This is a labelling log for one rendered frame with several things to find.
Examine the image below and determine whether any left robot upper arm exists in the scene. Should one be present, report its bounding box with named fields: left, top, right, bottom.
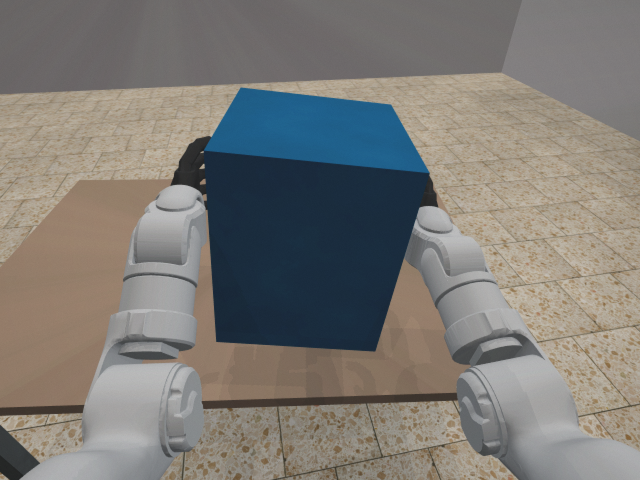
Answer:
left=19, top=362, right=204, bottom=480

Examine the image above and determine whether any carton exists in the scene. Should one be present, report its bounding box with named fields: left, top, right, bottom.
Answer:
left=204, top=88, right=430, bottom=352

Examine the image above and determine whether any left robot forearm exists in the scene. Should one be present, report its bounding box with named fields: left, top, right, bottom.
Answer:
left=81, top=185, right=207, bottom=444

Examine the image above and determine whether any right robot upper arm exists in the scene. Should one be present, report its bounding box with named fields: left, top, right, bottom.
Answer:
left=456, top=355, right=640, bottom=480

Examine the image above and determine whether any robot right hand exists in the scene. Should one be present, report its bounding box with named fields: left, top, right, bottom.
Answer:
left=419, top=176, right=438, bottom=208

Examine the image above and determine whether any robot left hand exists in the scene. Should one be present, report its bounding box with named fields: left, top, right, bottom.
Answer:
left=170, top=136, right=211, bottom=210

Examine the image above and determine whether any right robot forearm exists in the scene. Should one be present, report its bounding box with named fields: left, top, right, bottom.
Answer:
left=404, top=206, right=579, bottom=426

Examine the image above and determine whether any table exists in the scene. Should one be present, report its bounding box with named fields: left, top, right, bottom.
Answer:
left=0, top=179, right=471, bottom=480

